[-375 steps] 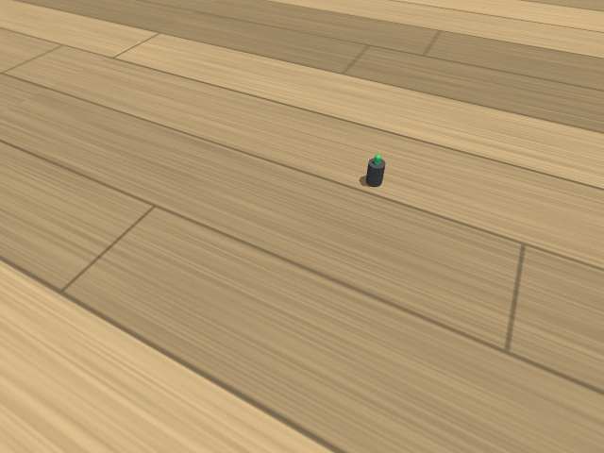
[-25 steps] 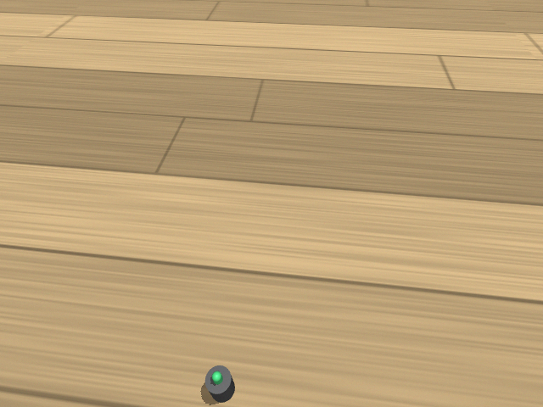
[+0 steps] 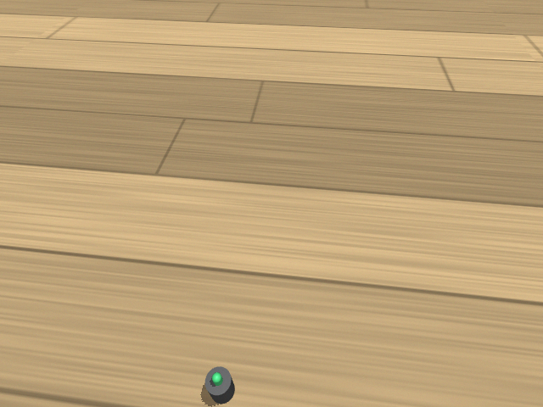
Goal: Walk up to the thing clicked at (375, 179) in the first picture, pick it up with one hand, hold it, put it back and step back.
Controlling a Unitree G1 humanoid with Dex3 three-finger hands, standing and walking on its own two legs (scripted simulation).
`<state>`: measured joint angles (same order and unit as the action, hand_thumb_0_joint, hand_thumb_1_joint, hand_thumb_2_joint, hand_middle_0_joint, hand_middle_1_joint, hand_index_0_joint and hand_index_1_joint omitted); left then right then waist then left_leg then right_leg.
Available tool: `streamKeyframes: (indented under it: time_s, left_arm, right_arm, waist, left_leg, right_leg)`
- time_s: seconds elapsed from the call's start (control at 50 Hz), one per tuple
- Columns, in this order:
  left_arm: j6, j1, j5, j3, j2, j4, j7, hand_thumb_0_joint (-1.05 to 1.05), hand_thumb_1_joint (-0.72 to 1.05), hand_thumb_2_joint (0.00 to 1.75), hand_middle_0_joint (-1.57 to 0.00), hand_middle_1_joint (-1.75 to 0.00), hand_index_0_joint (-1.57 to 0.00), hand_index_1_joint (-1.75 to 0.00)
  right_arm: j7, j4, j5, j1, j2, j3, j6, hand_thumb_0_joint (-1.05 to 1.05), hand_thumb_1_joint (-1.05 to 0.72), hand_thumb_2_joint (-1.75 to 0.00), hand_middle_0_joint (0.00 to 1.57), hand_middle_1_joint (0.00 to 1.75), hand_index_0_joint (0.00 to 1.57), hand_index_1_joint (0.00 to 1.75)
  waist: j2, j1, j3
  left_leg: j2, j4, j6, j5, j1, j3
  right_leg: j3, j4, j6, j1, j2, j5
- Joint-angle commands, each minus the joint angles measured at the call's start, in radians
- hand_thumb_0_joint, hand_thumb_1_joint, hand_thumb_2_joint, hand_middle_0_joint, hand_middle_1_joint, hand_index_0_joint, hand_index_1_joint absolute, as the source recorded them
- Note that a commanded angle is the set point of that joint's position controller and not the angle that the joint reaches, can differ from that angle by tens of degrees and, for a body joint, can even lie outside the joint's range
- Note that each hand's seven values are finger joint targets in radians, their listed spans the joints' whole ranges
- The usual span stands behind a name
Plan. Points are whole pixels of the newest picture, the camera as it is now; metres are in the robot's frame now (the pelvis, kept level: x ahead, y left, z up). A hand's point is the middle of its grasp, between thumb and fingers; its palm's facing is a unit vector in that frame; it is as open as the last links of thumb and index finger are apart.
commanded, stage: stand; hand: left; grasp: from the side
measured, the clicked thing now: (219, 383) +0.33 +0.19 -0.70
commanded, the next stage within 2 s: go down in 0.20 s
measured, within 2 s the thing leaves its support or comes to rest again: neither
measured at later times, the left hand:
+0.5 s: hand out of the picture +0.13 +0.25 -0.16, palm faces +0.06 -0.94 -0.32, open 10.0 cm
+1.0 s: hand out of the picture +0.12 +0.28 -0.21, palm faces +0.07 -0.94 -0.32, open 17.0 cm
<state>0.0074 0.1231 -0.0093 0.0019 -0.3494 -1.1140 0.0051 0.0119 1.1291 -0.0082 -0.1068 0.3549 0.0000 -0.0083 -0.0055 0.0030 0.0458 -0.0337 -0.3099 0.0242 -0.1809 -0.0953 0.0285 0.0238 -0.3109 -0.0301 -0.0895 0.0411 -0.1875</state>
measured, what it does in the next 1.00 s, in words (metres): lowers itself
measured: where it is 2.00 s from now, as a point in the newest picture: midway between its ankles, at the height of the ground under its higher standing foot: outside the picture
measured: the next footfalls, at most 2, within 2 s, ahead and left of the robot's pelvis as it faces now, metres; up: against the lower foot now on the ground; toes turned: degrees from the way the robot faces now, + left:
none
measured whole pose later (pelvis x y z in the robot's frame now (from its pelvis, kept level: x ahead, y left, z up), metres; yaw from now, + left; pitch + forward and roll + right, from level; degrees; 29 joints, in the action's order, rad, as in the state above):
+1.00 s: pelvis -0.03 +0.01 -0.09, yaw +0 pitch +15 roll -2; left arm -0.10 0.22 -0.04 -0.27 -0.35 -0.55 0.11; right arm -0.05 0.59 0.01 -0.21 0.25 0.03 -0.12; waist 0.00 -0.02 -0.09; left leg -0.05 -1.10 0.02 -0.49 -0.88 -0.02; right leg 0.03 -1.06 -0.03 -0.84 0.04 -0.48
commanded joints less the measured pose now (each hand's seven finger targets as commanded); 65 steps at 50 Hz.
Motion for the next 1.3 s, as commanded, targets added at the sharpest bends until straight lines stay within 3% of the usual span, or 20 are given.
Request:
streamKeyframes:
  time_s: [0.0,0.28,0.3,0.32,0.34,0.4,0.46,0.54,0.62,0.68,0.74,0.76,0.78,0.86,0.9,0.92,1.02,1.08,1.16,1.28]
  left_arm:
    - [0.019,-0.033,-0.002,-0.041,-0.218,0.052,-0.014,0.0,0.9,0.9,-0.2,-0.3,-0.2,-0.3]
    - [0.021,-0.029,-0.004,-0.041,-0.216,0.055,-0.015,0.0,0.82,0.82,-0.26,-0.22,-0.23,-0.22]
    - [0.113,-0.38,0.048,-0.055,-0.06,0.405,-0.031,0.0,0.74,0.74,-0.18,-0.14,-0.15,-0.14]
    - [0.106,-0.513,0.046,-0.079,-0.122,0.357,-0.039,0.0,0.66,0.66,-0.1,-0.06,-0.07,-0.06]
    - [0.066,-0.278,0.025,-0.125,-0.188,0.146,-0.039,0.0,0.58,0.58,-0.02,-0.05,-0.02,-0.03]
    - [0.053,-0.321,-0.032,-0.203,-0.276,0.105,-0.001,0.0,0.34,0.34,0.0,-0.07,-0.01,-0.05]
    - [0.024,-0.105,-0.07,-0.249,-0.239,0.076,0.027,0.0,0.17,0.21,-0.02,-0.09,-0.03,-0.08]
    - [-0.004,-0.105,-0.077,-0.273,-0.21,0.134,0.043,0.0,-0.06,0.2,-0.04,-0.15,-0.05,-0.13]
    - [0.013,-0.059,-0.073,-0.327,-0.237,0.214,0.067,0.0,-0.27,0.27,-0.05,-0.27,-0.06,-0.26]
    - [0.029,-0.096,-0.063,-0.305,-0.22,0.427,0.089,0.0,-0.4,0.19,-0.07,-0.22,-0.07,-0.21]
    - [0.004,-0.022,-0.055,-0.328,-0.225,0.495,0.086,0.0,-0.51,0.1,-0.08,-0.16,-0.08,-0.15]
    - [-0.002,-0.035,-0.05,-0.301,-0.2,0.552,0.089,0.0,-0.53,0.13,-0.08,-0.19,-0.08,-0.18]
    - [-0.015,-0.001,-0.049,-0.328,-0.213,0.542,0.084,0.0,-0.55,0.1,-0.08,-0.17,-0.09,-0.16]
    - [-0.048,0.055,-0.039,-0.332,-0.204,0.635,0.088,0.0,-0.61,0.12,-0.09,-0.2,-0.1,-0.19]
    - [-0.065,0.094,-0.036,-0.371,-0.246,0.683,0.087,0.0,-0.6,0.07,-0.08,-0.14,-0.09,-0.13]
    - [-0.076,0.105,-0.031,-0.347,-0.221,0.709,0.092,0.0,-0.59,0.07,-0.08,-0.14,-0.09,-0.13]
    - [-0.102,0.145,-0.016,-0.367,-0.21,0.754,0.113,0.0,-0.59,0.04,-0.09,-0.12,-0.09,-0.11]
    - [-0.076,0.087,-0.009,-0.398,-0.246,0.728,0.128,0.0,-0.59,0.04,-0.08,-0.11,-0.09,-0.1]
    - [0.034,0.007,0.02,-0.428,-0.26,0.651,0.189,0.0,-0.55,0.01,-0.08,-0.08,-0.09,-0.07]
    - [0.226,-0.076,0.07,-0.505,-0.334,0.606,0.299,0.0,-0.6,0.06,-0.08,-0.14,-0.08,-0.13]
  right_arm:
    - [-0.018,-0.059,-0.002,0.04,0.21,0.041,-0.02,0.0,-0.9,-0.9,0.2,0.3,0.2,0.3]
    - [-0.017,-0.062,-0.002,0.037,0.21,0.043,-0.02,0.0,-0.96,-0.92,0.21,0.3,0.2,0.3]
    - [-0.038,-0.347,0.064,0.006,0.045,-0.001,-0.068,0.0,-1.0,-0.93,0.2,0.3,0.2,0.3]
    - [-0.049,-0.293,0.065,-0.037,0.073,0.006,-0.065,0.0,-0.99,-0.93,0.2,0.3,0.2,0.3]
    - [-0.059,-0.292,0.07,-0.085,0.103,0.024,-0.052,0.0,-0.98,-0.92,0.2,0.3,0.2,0.3]
    - [-0.062,-0.358,0.041,-0.11,0.104,0.063,-0.057,0.0,-0.97,-0.92,0.2,0.3,0.2,0.3]
    - [-0.048,-0.417,0.023,-0.142,0.09,0.084,-0.066,0.0,-0.93,-0.91,0.2,0.3,0.2,0.3]
    - [-0.039,-0.482,0.023,-0.134,0.073,0.093,-0.073,0.0,-0.91,-0.9,0.2,0.3,0.2,0.3]
    - [-0.03,-0.553,0.021,-0.119,0.07,0.102,-0.089,0.0,-0.93,-0.9,0.2,0.3,0.2,0.3]
    - [-0.035,-0.601,0.022,-0.121,0.062,0.106,-0.104,0.0,-0.91,-0.9,0.2,0.3,0.2,0.3]
    - [-0.048,-0.63,0.023,-0.129,0.063,0.108,-0.115,0.0,-0.89,-0.89,0.2,0.3,0.2,0.3]
    - [-0.052,-0.64,0.023,-0.131,0.058,0.106,-0.122,0.0,-0.89,-0.89,0.2,0.3,0.2,0.3]
    - [-0.057,-0.637,0.022,-0.135,0.064,0.107,-0.127,0.0,-0.88,-0.89,0.2,0.3,0.2,0.3]
    - [-0.066,-0.658,0.019,-0.118,0.058,0.099,-0.149,0.0,-0.89,-0.89,0.2,0.3,0.2,0.3]
    - [-0.075,-0.666,0.017,-0.126,0.053,0.095,-0.156,0.0,-0.87,-0.89,0.2,0.3,0.2,0.3]
    - [-0.076,-0.672,0.018,-0.119,0.048,0.091,-0.16,0.0,-0.88,-0.89,0.2,0.3,0.2,0.3]
    - [-0.087,-0.688,0.011,-0.114,0.043,0.085,-0.182,0.0,-0.89,-0.89,0.2,0.3,0.2,0.3]
    - [-0.091,-0.685,0.004,-0.111,0.036,0.079,-0.198,0.0,-0.9,-0.9,0.2,0.3,0.2,0.3]
    - [-0.087,-0.679,-0.003,-0.1,0.046,0.082,-0.224,0.0,-0.92,-0.9,0.2,0.3,0.2,0.3]
    - [-0.074,-0.67,-0.006,-0.077,0.081,0.082,-0.239,0.0,-0.9,-0.9,0.2,0.3,0.2,0.3]
  waist:
    - [0.011,0.0,-0.068]
    - [0.01,0.001,-0.066]
    - [-0.012,-0.12,0.013]
    - [0.017,-0.091,-0.022]
    - [0.048,-0.061,-0.015]
    - [0.061,-0.027,-0.163]
    - [-0.02,0.023,-0.252]
    - [-0.013,0.006,-0.255]
    - [-0.028,0.007,-0.278]
    - [-0.074,-0.007,-0.34]
    - [-0.034,-0.025,-0.366]
    - [-0.035,-0.035,-0.379]
    - [-0.033,-0.032,-0.361]
    - [-0.062,-0.027,-0.346]
    - [-0.069,-0.024,-0.384]
    - [-0.066,-0.031,-0.366]
    - [-0.082,-0.035,-0.374]
    - [-0.056,-0.048,-0.355]
    - [-0.047,-0.048,-0.403]
    - [-0.113,-0.007,-0.559]
  left_leg:
    - [-0.114,0.04,-0.033,0.167,0.013,-0.082]
    - [-0.114,0.037,-0.039,0.169,0.008,-0.083]
    - [0.033,-0.034,-0.034,0.024,-0.111,0.036]
    - [0.038,-0.048,-0.038,-0.011,-0.105,0.031]
    - [0.036,-0.059,-0.037,-0.017,-0.134,0.034]
    - [0.041,-0.166,-0.04,0.031,-0.184,0.024]
    - [0.052,-0.235,-0.026,0.077,-0.249,0.024]
    - [0.041,-0.323,-0.024,0.104,-0.337,0.01]
    - [0.028,-0.429,-0.024,-0.001,-0.453,-0.006]
    - [0.021,-0.479,-0.025,-0.044,-0.478,-0.014]
    - [0.012,-0.532,-0.03,-0.041,-0.516,-0.021]
    - [0.01,-0.548,-0.03,-0.028,-0.514,-0.025]
    - [0.007,-0.557,-0.029,-0.04,-0.528,-0.025]
    - [-0.006,-0.574,-0.024,-0.137,-0.58,-0.057]
    - [0.002,-0.607,-0.028,-0.115,-0.589,-0.04]
    - [0.004,-0.616,-0.028,-0.123,-0.608,-0.04]
    - [0.0,-0.672,-0.026,-0.076,-0.642,-0.047]
    - [0.006,-0.739,-0.035,-0.129,-0.73,-0.036]
    - [0.009,-0.864,-0.039,-0.125,-0.845,-0.04]
    - [0.011,-1.005,-0.031,-0.149,-0.959,-0.065]
  right_leg:
    - [-0.068,0.04,0.039,-0.006,0.104,0.151]
    - [-0.067,0.042,0.036,0.003,0.106,0.163]
    - [-0.002,-0.026,0.031,-0.227,-0.032,0.085]
    - [0.01,-0.03,0.028,-0.182,-0.027,0.037]
    - [0.021,-0.034,0.033,-0.176,-0.035,0.005]
    - [0.016,-0.135,0.037,-0.196,-0.031,0.049]
    - [0.012,-0.223,0.05,-0.201,-0.031,0.079]
    - [0.02,-0.306,0.049,-0.288,-0.042,0.095]
    - [0.022,-0.419,0.051,-0.418,-0.046,-0.027]
    - [0.018,-0.481,0.051,-0.491,-0.045,-0.06]
    - [0.017,-0.52,0.047,-0.532,-0.044,-0.054]
    - [0.019,-0.535,0.046,-0.535,-0.044,-0.042]
    - [0.018,-0.548,0.046,-0.559,-0.044,-0.055]
    - [0.024,-0.595,0.045,-0.641,-0.044,-0.144]
    - [0.02,-0.606,0.045,-0.626,-0.043,-0.123]
    - [0.021,-0.61,0.044,-0.639,-0.039,-0.131]
    - [0.024,-0.667,0.047,-0.697,-0.039,-0.107]
    - [0.015,-0.703,0.042,-0.759,-0.037,-0.138]
    - [0.011,-0.832,0.044,-0.879,-0.034,-0.139]
    - [0.006,-1.026,0.056,-1.068,-0.028,-0.191]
